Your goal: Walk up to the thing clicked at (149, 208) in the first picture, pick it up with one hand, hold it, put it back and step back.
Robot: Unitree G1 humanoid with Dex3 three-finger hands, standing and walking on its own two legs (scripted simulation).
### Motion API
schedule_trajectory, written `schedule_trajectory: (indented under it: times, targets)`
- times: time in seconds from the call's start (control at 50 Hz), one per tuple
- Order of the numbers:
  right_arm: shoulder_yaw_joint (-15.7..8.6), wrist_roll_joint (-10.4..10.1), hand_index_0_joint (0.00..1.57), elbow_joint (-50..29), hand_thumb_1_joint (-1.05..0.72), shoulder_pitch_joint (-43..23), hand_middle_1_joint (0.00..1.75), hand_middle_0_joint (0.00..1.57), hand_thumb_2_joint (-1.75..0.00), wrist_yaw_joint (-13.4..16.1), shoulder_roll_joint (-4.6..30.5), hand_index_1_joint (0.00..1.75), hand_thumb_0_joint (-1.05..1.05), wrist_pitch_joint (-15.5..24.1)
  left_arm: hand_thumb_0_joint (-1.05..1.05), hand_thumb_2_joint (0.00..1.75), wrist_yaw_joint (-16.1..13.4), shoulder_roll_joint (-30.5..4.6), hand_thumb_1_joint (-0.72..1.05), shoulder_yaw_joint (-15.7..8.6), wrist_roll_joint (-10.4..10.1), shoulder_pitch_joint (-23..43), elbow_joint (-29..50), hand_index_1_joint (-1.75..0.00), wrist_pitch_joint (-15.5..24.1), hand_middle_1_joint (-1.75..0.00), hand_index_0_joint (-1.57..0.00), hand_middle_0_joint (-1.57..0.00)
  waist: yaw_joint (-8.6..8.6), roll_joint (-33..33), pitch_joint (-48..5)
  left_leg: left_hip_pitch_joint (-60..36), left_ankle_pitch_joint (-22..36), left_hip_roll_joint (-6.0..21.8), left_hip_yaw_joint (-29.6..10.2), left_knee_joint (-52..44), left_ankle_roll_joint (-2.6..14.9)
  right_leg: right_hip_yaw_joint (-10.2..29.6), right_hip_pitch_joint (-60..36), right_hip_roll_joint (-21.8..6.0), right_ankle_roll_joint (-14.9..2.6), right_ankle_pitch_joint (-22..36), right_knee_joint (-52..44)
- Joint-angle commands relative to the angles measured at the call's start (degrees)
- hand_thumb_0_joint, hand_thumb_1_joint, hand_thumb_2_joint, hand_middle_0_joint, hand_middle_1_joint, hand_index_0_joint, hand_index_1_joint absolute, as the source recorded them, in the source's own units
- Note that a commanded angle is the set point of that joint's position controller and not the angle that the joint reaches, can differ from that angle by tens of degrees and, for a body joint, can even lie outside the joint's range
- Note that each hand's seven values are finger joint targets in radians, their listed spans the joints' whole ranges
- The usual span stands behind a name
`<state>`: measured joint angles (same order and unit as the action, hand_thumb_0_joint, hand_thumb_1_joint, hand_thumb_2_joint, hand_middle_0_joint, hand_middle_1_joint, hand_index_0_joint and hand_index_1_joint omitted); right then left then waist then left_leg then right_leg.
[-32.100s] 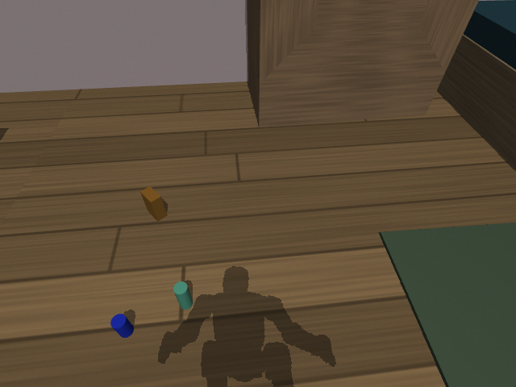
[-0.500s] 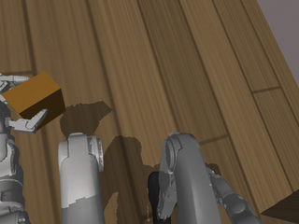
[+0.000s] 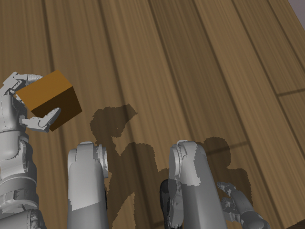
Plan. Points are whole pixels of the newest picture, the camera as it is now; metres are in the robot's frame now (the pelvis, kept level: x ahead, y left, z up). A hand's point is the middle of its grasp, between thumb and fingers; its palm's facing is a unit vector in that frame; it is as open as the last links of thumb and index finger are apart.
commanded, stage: settle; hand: left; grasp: from the side
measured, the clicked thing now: (54, 103) +0.42 +0.26 -0.08
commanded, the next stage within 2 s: lift in 0.42 s
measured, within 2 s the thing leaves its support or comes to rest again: neither
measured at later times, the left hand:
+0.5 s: hand (34, 97) +0.41 +0.28 -0.02, palm faces +0.25 -0.97 -0.07, open 10.0 cm
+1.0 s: hand (18, 88) +0.40 +0.27 +0.06, palm faces +0.23 -0.97 -0.05, open 9.9 cm
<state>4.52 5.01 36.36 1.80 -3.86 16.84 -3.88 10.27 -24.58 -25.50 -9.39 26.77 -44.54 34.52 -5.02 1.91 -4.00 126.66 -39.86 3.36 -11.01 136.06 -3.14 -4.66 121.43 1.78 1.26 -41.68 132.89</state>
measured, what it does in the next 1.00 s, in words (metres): rises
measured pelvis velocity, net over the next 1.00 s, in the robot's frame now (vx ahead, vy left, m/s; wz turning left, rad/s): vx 0.00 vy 0.00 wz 0.05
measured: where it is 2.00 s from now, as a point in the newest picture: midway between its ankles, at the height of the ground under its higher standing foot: (135, 222)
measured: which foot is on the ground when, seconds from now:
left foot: down 0.00-1.00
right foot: down 0.00-1.00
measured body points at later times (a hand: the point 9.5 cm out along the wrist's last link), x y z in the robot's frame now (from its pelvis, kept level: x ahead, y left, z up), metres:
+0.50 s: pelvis +0.00 +0.00 +0.02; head +0.19 +0.06 +0.42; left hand +0.39 +0.33 -0.01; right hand +0.16 -0.25 -0.10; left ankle +0.08 +0.15 -0.31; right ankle +0.09 -0.12 -0.31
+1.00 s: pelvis +0.00 +0.00 +0.07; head +0.18 +0.05 +0.48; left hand +0.38 +0.32 +0.07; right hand +0.17 -0.25 -0.05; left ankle +0.08 +0.15 -0.31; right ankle +0.09 -0.12 -0.31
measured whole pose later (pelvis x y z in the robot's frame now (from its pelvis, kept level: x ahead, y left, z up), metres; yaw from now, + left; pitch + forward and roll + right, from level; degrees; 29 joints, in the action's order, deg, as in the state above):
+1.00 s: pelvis +0.00 +0.00 +0.07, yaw +3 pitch +32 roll -5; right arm 0.6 1.5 36.3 5.7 -1.5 15.2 -1.8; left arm 11.8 -20.8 -23.2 -9.9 24.7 -37.4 28.0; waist -3.8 -0.1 -9.4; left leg 116.2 -38.4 3.6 -6.7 122.2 -2.0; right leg -2.3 111.7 0.5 1.3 -41.0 120.5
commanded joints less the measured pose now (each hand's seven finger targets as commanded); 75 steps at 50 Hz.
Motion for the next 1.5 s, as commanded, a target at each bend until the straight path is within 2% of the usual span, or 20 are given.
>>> schedule_trajectory:
  times: [0.0,0.1,0.24,0.26,0.38,0.44,0.5,0.52,0.62,0.84,0.86,0.92,0.96,1.0,1.06,1.12,1.2,1.26,1.4,1.48]
  targets:
    - [-5.1,0.0,0.20,-3.6,-0.91,5.0,0.30,0.20,-0.90,1.2,11.5,0.30,0.00,1.5,0.00,1.22,0.0,-14.4,0.16,-3.4,-1.4,16.9,14.8,-1.33,5.4,-1.30,-1.19,-1.20,0.41,-13.0,-38.2,-26.4,6.8,-0.8,6.4,-16.4,4.09,-2.5,-19.2,1.3,-3.11,11.3,-15.7]
    - [-5.7,-0.1,0.20,-3.3,-0.91,5.6,0.30,0.20,-0.90,1.5,11.4,0.30,0.00,2.0,0.00,1.25,0.2,-13.9,0.16,-3.0,-1.3,19.5,15.5,-1.36,4.9,-1.33,-1.22,-1.23,0.07,-12.4,-39.0,-27.6,6.7,-0.9,6.7,-17.1,4.18,-2.1,-19.3,1.1,-3.15,11.0,-17.1]
    - [-5.8,-0.2,0.20,-3.0,-0.91,6.3,0.30,0.20,-0.90,1.4,11.0,0.30,0.00,2.3,0.00,1.28,-0.1,-11.2,0.19,-1.9,-0.2,17.3,8.7,-1.39,4.0,-1.36,-1.24,-1.25,-0.15,-10.9,-37.2,-28.7,7.6,-1.1,6.9,-18.6,4.14,-2.4,-19.1,1.0,-3.19,11.2,-17.9]
    - [-5.9,-0.3,0.20,-3.1,-0.91,6.6,0.30,0.20,-0.90,1.4,11.1,0.30,0.00,2.3,0.00,1.30,-0.3,-13.0,0.17,-2.8,-0.2,20.0,11.8,-1.40,4.4,-1.38,-1.26,-1.27,0.23,-11.2,-38.2,-28.7,7.4,-1.2,7.1,-18.8,4.14,-2.2,-19.4,0.9,-3.28,11.0,-18.2]
    - [-6.1,-0.2,0.20,-3.2,-0.91,6.5,0.30,0.20,-0.90,1.3,11.0,0.30,0.00,2.4,0.00,1.29,-0.2,-12.2,0.18,-1.9,0.8,18.4,8.2,-1.39,4.2,-1.36,-1.24,-1.25,-0.17,-12.3,-37.3,-30.7,6.9,-1.2,6.9,-20.3,4.02,-2.5,-17.7,0.7,-3.46,10.1,-18.3]
    - [-5.9,-0.2,0.20,-3.1,-0.91,6.8,0.30,0.20,-0.90,1.4,10.7,0.30,0.00,2.4,0.00,1.30,-0.5,-13.9,0.18,-3.1,0.3,22.9,11.5,-1.39,4.8,-1.36,-1.23,-1.24,0.29,-12.8,-39.7,-31.0,6.4,-1.4,7.4,-20.5,3.99,-1.9,-19.1,0.6,-3.46,9.7,-18.7]
    - [-6.0,-0.3,0.20,-2.7,-0.91,7.3,0.30,0.20,-0.90,1.5,10.6,0.30,0.00,2.3,0.00,1.31,-0.4,-13.2,0.21,-2.5,0.3,21.9,9.9,-1.39,4.6,-1.36,-1.23,-1.24,0.11,-12.0,-39.3,-30.6,6.5,-1.5,7.6,-20.7,4.10,-1.5,-19.6,0.6,-3.34,9.7,-19.6]
    - [-6.0,-0.3,0.20,-2.4,-0.94,7.5,0.30,0.20,-0.90,1.5,10.5,0.30,0.00,2.5,0.00,1.23,-0.4,-13.1,0.20,-2.6,0.2,22.9,10.8,-1.36,4.7,-1.37,-1.28,-1.25,-0.13,-12.4,-40.2,-31.6,7.2,-1.4,7.4,-20.6,4.09,-1.6,-19.6,0.5,-3.36,10.5,-19.4]
    - [-6.5,-0.7,0.20,-3.0,-0.95,7.8,0.30,0.20,-0.91,1.7,10.3,0.30,0.00,2.5,0.00,1.20,0.4,-13.1,0.07,-2.9,-0.3,20.4,12.4,-1.38,4.5,-1.38,-1.26,-1.24,0.85,-12.1,-41.5,-32.3,7.8,-1.5,8.0,-21.9,4.22,-0.9,-21.8,0.4,-3.28,10.6,-20.7]
    - [-7.9,-2.8,0.20,-4.0,-0.93,9.3,0.30,0.20,-0.90,2.8,9.7,0.30,0.00,3.2,0.00,1.20,1.6,-11.6,0.11,-2.9,-2.5,17.7,19.1,-1.35,0.6,-1.36,-1.25,-1.22,1.85,-10.5,-43.0,-36.1,8.5,-1.4,8.3,-26.4,4.47,0.6,-26.0,0.1,-3.20,10.8,-26.3]
    - [-8.0,-2.9,0.20,-4.6,-0.93,9.0,0.30,0.20,-0.90,2.8,9.6,0.30,0.00,3.3,0.00,1.19,1.7,-10.0,0.10,-1.2,-2.5,16.5,19.9,-1.35,0.2,-1.36,-1.24,-1.21,1.62,-10.3,-42.9,-36.9,8.2,-1.4,8.2,-27.1,4.43,0.6,-26.2,0.1,-3.23,10.4,-27.0]
    - [-8.3,-3.6,0.20,-5.4,-0.93,8.7,0.30,0.20,-0.90,3.2,9.2,0.30,0.00,3.7,0.00,1.19,1.5,-9.4,0.11,-1.0,-2.4,12.5,21.5,-1.35,-1.2,-1.36,-1.25,-1.22,1.73,-9.3,-41.0,-37.1,7.1,-1.3,7.9,-29.5,4.57,0.5,-27.5,0.0,-3.15,9.3,-29.2]
    - [-8.3,-3.9,0.20,-5.4,-0.93,8.7,0.30,0.20,-0.90,3.4,9.0,0.30,0.00,3.9,0.00,1.18,1.4,-10.0,0.11,-0.3,-2.6,15.6,25.9,-1.34,-1.9,-1.35,-1.24,-1.21,1.79,-10.3,-42.1,-39.0,6.8,-1.3,7.9,-30.9,4.45,1.1,-28.5,-0.1,-3.27,9.3,-30.4]
    - [-8.4,-4.5,0.20,-6.4,-0.92,8.3,0.30,0.20,-0.90,3.7,8.9,0.30,0.00,4.1,0.00,1.18,1.2,-7.0,0.12,1.3,-3.3,12.4,26.0,-1.33,-3.3,-1.35,-1.24,-1.21,1.62,-9.6,-41.6,-41.5,6.1,-1.2,7.3,-33.1,4.34,0.8,-28.5,-0.1,-3.32,8.6,-32.2]
    - [-8.7,-5.0,0.20,-6.8,-0.92,8.4,0.30,0.20,-0.90,4.2,8.6,0.30,0.00,4.3,0.00,1.19,0.1,-7.2,0.15,0.7,-3.4,8.6,30.1,-1.33,-5.1,-1.34,-1.24,-1.21,2.85,-9.7,-41.2,-44.4,6.4,-1.2,7.1,-36.0,4.15,0.9,-30.9,-0.3,-3.35,8.7,-34.5]
    - [-8.7,-5.7,0.20,-7.2,-0.92,8.4,0.30,0.20,-0.90,4.6,8.2,0.30,0.00,4.6,0.00,1.18,-0.8,-5.2,0.17,3.6,-3.4,8.0,35.2,-1.33,-7.2,-1.34,-1.24,-1.20,2.43,-10.7,-40.8,-48.7,7.0,-1.0,6.6,-39.0,3.96,1.1,-32.8,-0.5,-3.36,9.9,-37.0]
    - [-8.8,-6.5,0.20,-7.9,-0.92,8.0,0.30,0.20,-0.90,5.4,7.5,0.30,0.00,4.8,0.00,1.16,-2.8,-4.8,0.17,3.9,-3.3,4.8,39.1,-1.30,-9.8,-1.31,-1.21,-1.18,2.88,-9.9,-38.6,-51.7,6.2,-1.0,6.3,-43.2,3.90,1.3,-36.5,-0.7,-3.12,9.6,-41.0]
    - [-8.9,-6.9,0.20,-8.4,-0.92,8.4,0.30,0.20,-0.90,5.9,7.1,0.30,0.00,5.2,0.00,1.16,-4.4,-4.1,0.20,4.2,-3.6,2.6,43.7,-1.30,-11.6,-1.31,-1.21,-1.18,3.24,-9.7,-40.8,-56.2,9.9,-1.2,6.3,-45.6,3.93,1.5,-41.5,-0.9,-2.93,12.8,-43.8]
    - [-8.8,-7.3,0.20,-9.1,-0.92,8.6,0.30,0.20,-0.90,6.7,5.8,0.30,0.00,6.2,0.00,1.19,-7.0,-1.7,0.20,7.7,-2.7,-3.2,48.2,-1.32,-14.7,-1.33,-1.22,-1.19,2.43,-8.1,-37.2,-63.0,13.9,-1.4,6.9,-52.5,4.06,2.2,-51.2,-0.8,-2.37,16.8,-52.0]
    - [-8.7,-7.3,0.20,-8.7,-0.92,9.0,0.30,0.20,-0.90,7.0,5.4,0.30,0.00,7.0,0.00,1.19,-7.9,-1.2,0.14,7.6,-2.6,-4.3,47.0,-1.32,-15.7,-1.33,-1.22,-1.19,1.63,-6.2,-33.6,-65.7,16.1,-1.5,7.3,-56.1,4.35,2.5,-56.8,-0.8,-2.09,19.8,-56.2]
